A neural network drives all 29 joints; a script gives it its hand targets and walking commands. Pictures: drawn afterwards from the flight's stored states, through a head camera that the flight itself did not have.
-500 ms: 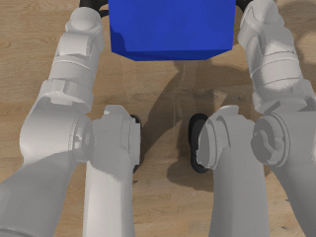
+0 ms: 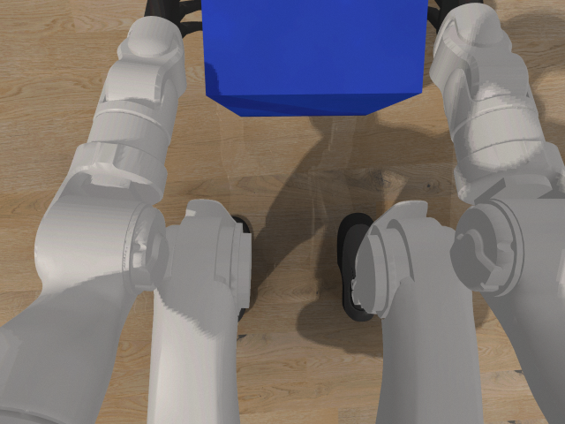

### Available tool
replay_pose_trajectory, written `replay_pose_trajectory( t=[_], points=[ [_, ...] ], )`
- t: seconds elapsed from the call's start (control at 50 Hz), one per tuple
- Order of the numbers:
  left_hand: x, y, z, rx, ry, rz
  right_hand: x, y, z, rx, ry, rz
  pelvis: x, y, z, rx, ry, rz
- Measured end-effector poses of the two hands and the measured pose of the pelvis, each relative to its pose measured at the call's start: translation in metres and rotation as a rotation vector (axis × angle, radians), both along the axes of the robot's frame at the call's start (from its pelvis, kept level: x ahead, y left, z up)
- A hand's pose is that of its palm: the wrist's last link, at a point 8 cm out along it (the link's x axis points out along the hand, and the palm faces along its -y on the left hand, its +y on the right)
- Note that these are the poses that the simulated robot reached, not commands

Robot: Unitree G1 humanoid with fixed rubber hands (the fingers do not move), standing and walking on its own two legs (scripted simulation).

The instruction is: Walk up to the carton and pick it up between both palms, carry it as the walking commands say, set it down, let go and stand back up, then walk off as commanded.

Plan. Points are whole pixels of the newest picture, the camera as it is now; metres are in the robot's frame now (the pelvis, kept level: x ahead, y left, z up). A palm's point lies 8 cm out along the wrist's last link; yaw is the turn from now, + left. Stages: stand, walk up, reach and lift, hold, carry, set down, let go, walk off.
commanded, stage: set down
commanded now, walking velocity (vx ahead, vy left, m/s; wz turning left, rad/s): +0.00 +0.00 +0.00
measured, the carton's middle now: (307, 26) +0.54 +0.00 -0.25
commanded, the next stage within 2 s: none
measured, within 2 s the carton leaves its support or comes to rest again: neither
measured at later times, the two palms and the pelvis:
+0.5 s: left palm (169, 21) +0.52 +0.16 -0.18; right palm (459, 10) +0.54 -0.15 -0.16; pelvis +0.00 +0.00 -0.01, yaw +0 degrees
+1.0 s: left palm (163, 18) +0.53 +0.17 -0.19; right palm (455, 20) +0.53 -0.15 -0.18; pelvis +0.00 +0.00 -0.01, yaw -1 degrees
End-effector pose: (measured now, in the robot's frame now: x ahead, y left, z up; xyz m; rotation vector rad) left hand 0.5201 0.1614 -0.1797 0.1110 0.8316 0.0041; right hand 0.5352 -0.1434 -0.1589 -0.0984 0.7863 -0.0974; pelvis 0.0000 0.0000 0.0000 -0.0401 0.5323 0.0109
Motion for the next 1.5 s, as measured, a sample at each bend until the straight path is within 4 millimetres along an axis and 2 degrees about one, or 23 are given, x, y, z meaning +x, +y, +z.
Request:
replay_pose_trajectory(
  t=[0.92, 1.02, 1.16, 1.32, 1.4, 1.5],
  points=[
    [0.005, 0.000, -0.010, -0.061, -0.035, 0.012, 0.000, -0.007, -0.010, 0.026, -0.012, 0.011, 0.003, 0.002, -0.008, -0.006, 0.028, -0.006],
    [0.009, 0.009, -0.013, -0.026, -0.065, 0.044, -0.003, -0.011, -0.020, 0.050, 0.003, -0.048, 0.005, 0.004, -0.006, -0.011, 0.039, -0.007],
    [0.008, 0.027, -0.028, 0.021, -0.050, 0.055, -0.002, -0.022, -0.030, 0.027, -0.012, -0.096, 0.008, 0.006, -0.005, -0.018, 0.052, -0.007],
    [0.003, 0.033, -0.042, 0.028, -0.034, 0.065, -0.005, -0.038, -0.041, 0.009, -0.011, -0.116, 0.008, 0.005, -0.006, -0.015, 0.047, -0.008],
    [0.010, 0.038, -0.033, 0.039, -0.097, 0.071, -0.005, -0.048, -0.042, -0.002, -0.030, -0.116, 0.006, 0.003, -0.006, -0.008, 0.022, -0.007],
    [0.021, 0.042, -0.007, 0.028, -0.159, 0.094, -0.001, -0.049, -0.023, 0.008, -0.078, -0.129, 0.004, 0.001, -0.005, -0.004, 0.001, -0.006]
  ],
)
